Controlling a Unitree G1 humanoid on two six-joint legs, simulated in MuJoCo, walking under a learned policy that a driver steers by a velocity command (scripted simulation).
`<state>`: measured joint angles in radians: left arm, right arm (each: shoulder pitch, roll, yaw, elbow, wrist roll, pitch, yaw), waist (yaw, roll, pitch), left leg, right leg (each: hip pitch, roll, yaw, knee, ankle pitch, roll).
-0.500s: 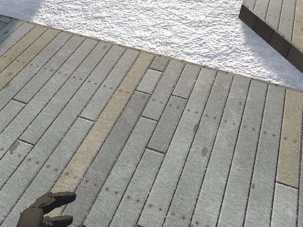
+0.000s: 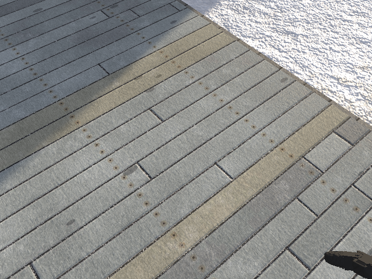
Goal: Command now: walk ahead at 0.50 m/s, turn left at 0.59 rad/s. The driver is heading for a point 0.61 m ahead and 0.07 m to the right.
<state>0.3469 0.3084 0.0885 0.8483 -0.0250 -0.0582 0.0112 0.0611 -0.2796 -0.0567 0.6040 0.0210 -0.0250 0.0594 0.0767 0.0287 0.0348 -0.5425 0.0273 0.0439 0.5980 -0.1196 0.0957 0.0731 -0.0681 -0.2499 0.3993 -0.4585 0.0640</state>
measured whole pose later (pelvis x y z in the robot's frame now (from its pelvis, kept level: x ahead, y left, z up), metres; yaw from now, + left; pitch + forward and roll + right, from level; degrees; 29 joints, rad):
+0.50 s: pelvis +0.29 +0.00 +0.01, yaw +2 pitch +3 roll +2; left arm 0.12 0.27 0.03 0.71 -0.02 -0.08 -0.06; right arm 0.32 -0.30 -0.06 0.77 0.00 -0.06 0.00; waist -0.06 -0.03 0.00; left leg 0.07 -0.07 0.02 0.26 -0.38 0.04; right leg -0.59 -0.04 -0.01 0.56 0.00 -0.05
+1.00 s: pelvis +0.53 -0.02 +0.02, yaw -7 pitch +2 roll -2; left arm 0.25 0.28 0.04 0.78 0.00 -0.02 0.00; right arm 0.14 -0.27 -0.03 0.71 -0.02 -0.07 0.01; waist 0.04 0.03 0.01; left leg -0.46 0.02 -0.04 0.49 0.05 0.00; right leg -0.14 0.12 0.08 0.45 -0.33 -0.07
